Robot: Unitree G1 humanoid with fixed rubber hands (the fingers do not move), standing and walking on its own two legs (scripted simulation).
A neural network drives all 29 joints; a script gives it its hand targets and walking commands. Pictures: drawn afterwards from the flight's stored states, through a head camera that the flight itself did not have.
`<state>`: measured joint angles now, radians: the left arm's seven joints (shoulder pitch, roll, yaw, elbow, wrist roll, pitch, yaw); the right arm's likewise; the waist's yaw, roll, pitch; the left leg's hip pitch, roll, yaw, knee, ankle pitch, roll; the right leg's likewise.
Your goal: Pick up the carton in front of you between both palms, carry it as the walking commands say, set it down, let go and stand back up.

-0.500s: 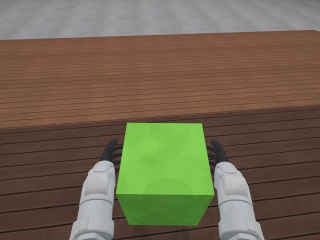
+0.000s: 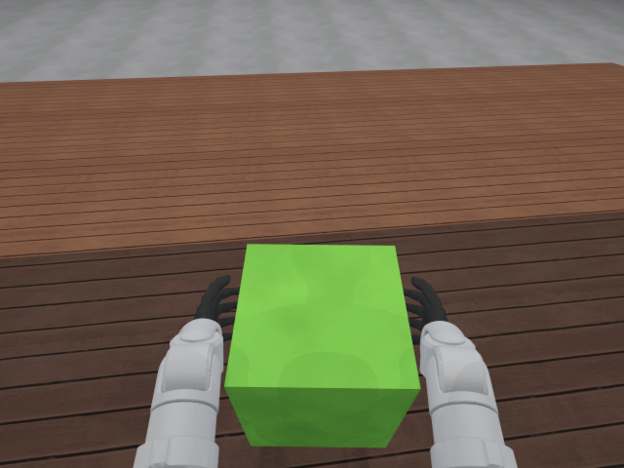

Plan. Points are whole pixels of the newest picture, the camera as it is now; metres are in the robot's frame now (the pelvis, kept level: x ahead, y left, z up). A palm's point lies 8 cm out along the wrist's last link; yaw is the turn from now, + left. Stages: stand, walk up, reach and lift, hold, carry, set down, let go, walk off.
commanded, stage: reach and lift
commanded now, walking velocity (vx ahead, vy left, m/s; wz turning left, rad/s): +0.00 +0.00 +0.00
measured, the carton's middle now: (319, 350) +0.30 +0.00 -0.04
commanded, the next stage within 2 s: hold in 0.22 s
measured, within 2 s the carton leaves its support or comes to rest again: neither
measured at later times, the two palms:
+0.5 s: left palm (204, 332) +0.27 +0.15 +0.05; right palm (440, 335) +0.28 -0.15 +0.05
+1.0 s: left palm (204, 328) +0.28 +0.15 +0.05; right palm (439, 331) +0.28 -0.15 +0.05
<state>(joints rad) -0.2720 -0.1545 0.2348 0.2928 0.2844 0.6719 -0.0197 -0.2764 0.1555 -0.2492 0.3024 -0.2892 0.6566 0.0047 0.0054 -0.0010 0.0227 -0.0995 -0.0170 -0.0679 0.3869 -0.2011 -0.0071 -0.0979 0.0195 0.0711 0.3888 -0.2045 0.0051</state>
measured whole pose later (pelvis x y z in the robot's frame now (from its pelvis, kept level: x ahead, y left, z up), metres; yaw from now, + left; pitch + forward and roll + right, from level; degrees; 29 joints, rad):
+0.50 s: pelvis -0.01 +0.00 +0.00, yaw +0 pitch -8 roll +0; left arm -0.25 -0.15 0.20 0.21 0.26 0.77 -0.02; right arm -0.25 0.15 -0.21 0.21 -0.27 0.76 0.00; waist 0.00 0.00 0.03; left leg -0.04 -0.02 -0.07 0.36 -0.19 -0.01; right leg -0.04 0.02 0.07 0.36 -0.19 0.00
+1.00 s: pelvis -0.01 +0.00 +0.00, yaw +0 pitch -8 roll +0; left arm -0.27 -0.16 0.22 0.22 0.28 0.77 -0.02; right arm -0.28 0.16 -0.23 0.23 -0.28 0.75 0.01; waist 0.00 0.00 0.04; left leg -0.05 -0.02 -0.07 0.37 -0.19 -0.01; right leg -0.05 0.02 0.07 0.37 -0.19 0.01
